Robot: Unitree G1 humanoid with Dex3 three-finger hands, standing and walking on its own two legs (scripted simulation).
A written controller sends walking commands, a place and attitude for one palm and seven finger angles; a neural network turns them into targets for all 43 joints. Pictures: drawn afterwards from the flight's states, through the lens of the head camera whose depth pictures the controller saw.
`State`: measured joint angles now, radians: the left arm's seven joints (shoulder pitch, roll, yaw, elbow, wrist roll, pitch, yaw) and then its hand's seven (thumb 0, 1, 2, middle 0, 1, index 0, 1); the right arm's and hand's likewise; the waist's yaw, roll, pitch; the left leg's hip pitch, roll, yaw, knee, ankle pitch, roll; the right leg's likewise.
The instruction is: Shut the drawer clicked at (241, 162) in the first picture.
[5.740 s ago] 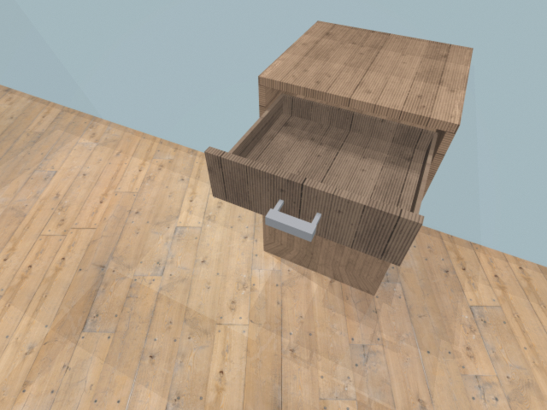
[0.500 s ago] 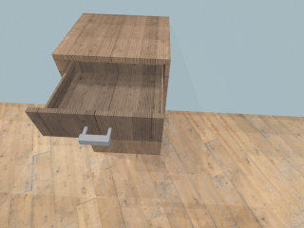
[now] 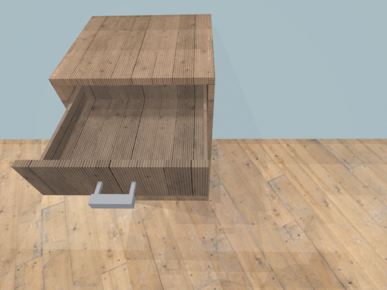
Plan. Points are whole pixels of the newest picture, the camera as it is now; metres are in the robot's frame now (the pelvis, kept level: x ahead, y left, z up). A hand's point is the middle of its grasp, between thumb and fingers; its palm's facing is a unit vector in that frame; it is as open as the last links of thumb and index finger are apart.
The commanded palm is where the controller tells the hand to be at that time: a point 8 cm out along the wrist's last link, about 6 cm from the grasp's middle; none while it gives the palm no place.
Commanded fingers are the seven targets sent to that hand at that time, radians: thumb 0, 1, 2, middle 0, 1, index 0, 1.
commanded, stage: shuffle to correct the standing spot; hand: left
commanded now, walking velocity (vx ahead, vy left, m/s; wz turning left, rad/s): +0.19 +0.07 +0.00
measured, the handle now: (114, 193) +0.33 +0.22 -0.04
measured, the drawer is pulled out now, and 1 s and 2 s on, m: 0.30 0.30 0.30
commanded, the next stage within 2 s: come to a stop and stand still in 0.04 s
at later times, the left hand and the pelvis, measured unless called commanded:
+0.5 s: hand out of the picture +0.14 +0.22 -0.16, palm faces +0.02 -0.96 -0.27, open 7.4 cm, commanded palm none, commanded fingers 0.00 0.90 0.90 -0.20 -0.30 -0.20 -0.30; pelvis +0.08 +0.02 +0.00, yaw +0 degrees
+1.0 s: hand out of the picture +0.12 +0.26 -0.15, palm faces +0.00 -0.97 -0.24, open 7.4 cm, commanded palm none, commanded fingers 0.00 0.90 0.90 -0.20 -0.30 -0.20 -0.30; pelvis +0.06 +0.07 +0.01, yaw +0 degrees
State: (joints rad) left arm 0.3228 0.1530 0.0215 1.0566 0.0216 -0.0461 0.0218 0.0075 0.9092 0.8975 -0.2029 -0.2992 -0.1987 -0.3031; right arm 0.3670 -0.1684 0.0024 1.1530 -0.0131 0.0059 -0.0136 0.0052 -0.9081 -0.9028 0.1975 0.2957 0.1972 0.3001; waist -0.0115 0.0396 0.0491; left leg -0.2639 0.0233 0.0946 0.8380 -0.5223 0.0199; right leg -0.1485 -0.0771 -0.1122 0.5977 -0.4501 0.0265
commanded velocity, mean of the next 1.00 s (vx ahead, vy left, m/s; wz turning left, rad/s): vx -0.06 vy -0.01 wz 0.00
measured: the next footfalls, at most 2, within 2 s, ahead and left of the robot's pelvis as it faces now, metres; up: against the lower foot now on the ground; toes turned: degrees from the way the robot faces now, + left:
left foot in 0.18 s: +0.16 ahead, +0.15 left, +0.00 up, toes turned +7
right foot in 0.46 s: +0.13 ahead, -0.07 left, +0.00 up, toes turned -3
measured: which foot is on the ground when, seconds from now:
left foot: up 0.00-0.16, down 0.18-0.48, up 0.50-0.76, down 0.78-1.00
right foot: down 0.00-0.20, up 0.22-0.44, down 0.46-1.00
